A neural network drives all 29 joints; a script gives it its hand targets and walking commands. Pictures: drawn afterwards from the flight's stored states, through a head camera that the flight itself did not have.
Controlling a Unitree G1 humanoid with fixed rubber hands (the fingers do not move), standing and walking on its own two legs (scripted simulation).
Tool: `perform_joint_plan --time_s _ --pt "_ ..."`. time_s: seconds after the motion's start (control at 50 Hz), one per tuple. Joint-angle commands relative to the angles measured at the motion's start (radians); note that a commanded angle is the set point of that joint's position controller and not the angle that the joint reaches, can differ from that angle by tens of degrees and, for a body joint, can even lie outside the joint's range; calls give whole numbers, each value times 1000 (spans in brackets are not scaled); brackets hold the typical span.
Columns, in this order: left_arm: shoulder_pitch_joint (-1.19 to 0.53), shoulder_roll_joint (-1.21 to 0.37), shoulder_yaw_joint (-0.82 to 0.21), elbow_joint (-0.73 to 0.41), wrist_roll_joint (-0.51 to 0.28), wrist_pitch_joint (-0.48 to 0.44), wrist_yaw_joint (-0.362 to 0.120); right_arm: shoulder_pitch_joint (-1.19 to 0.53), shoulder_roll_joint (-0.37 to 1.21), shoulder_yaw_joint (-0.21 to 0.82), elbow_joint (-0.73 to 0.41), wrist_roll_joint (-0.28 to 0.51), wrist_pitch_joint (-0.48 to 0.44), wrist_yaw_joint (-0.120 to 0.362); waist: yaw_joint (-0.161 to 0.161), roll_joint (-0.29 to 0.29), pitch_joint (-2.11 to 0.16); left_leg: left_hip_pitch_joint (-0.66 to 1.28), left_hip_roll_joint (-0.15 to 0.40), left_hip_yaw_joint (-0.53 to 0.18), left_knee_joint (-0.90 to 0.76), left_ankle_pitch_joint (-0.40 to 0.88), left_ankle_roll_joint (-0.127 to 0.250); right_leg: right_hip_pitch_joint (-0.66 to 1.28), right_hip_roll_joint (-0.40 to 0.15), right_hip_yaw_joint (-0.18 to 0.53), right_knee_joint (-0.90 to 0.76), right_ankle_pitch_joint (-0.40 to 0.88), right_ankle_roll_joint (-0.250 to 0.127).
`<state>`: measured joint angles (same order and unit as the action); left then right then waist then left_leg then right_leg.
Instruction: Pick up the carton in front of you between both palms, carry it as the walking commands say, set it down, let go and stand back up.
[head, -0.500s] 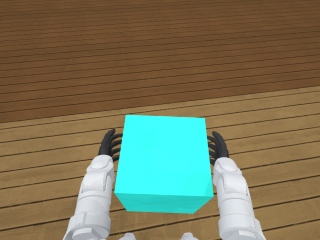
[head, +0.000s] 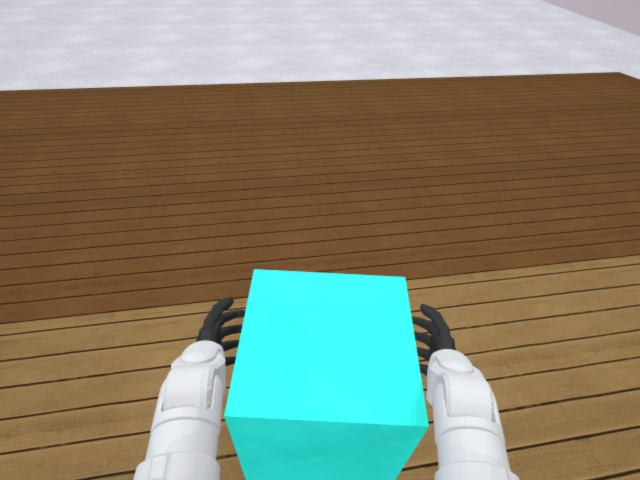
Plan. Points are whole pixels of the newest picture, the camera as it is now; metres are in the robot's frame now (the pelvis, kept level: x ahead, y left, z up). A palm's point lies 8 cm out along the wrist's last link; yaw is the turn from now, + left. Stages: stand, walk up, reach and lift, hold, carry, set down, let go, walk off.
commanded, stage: reach and lift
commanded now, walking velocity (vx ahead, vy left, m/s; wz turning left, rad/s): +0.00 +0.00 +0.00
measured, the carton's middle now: (323, 383) +0.30 +0.00 -0.05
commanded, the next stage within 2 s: hold in 0.84 s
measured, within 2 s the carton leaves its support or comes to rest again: neither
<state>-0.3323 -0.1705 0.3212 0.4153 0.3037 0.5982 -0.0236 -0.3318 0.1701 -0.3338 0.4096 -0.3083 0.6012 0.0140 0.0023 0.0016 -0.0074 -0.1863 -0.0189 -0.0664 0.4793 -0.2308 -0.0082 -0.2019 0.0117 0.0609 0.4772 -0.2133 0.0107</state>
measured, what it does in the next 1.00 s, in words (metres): stands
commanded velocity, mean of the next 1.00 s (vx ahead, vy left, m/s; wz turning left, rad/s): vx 0.00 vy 0.00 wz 0.00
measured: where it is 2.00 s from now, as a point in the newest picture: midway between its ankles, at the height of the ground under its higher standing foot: outside the picture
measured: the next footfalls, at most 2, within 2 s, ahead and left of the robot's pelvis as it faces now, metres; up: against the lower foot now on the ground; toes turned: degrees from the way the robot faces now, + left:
right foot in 1.96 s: +0.19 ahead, -0.09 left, +0.00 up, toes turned -9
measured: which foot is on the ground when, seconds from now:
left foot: down 0.00-1.00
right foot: down 0.00-1.00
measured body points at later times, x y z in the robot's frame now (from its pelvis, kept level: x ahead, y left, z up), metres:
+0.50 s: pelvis +0.01 +0.00 +0.01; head -0.01 +0.00 +0.46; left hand +0.32 +0.15 +0.03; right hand +0.32 -0.15 +0.03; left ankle +0.02 +0.13 -0.74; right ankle +0.03 -0.13 -0.74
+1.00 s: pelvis +0.01 +0.00 +0.01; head -0.02 +0.00 +0.46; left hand +0.31 +0.15 +0.05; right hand +0.31 -0.15 +0.05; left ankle +0.02 +0.13 -0.74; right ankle +0.03 -0.13 -0.74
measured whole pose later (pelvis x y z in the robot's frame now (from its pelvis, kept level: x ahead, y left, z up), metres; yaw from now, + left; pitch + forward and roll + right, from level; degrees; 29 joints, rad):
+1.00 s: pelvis +0.01 +0.00 +0.01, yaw +0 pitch -7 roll +0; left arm -0.22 -0.14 0.19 0.18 0.25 0.74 -0.01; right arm -0.23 0.14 -0.19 0.18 -0.26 0.74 0.00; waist 0.00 0.00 0.03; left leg -0.03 -0.01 -0.07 0.35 -0.19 -0.01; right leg -0.05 0.01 0.06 0.35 -0.17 0.01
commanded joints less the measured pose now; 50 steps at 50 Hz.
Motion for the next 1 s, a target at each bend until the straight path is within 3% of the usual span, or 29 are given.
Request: perform_joint_plan --time_s 0.0,0.54,0.82,0.92,0.98 --pt "-559 -951 -523 14 -201 -24 -233 -557 946 539 22 210 -19 246 3 7 -189 5 -60 -4 -103 -14 18 74 71 -4 -78 -14 -23" --pt "-384 -890 -593 -154 -241 28 -218 -372 917 615 -147 248 30 217 2 -6 -246 145 -81 -5 -143 259 3 206 82 11 -128 270 -1" --pt "-382 -888 -623 -210 -261 66 -209 -374 896 638 -200 266 64 214 2 2 -209 154 -77 -5 -156 222 3 208 85 9 -143 217 -6" --pt "-338 -889 -678 -295 -298 105 -199 -342 883 695 -289 300 102 207 -2 3 -245 197 -76 -12 -166 293 -3 244 87 9 -151 283 -3" --pt "-313 -856 -654 -286 -284 132 -193 -315 850 670 -281 285 129 203 -3 2 -174 177 -73 -12 -183 233 -1 229 85 9 -170 220 -7"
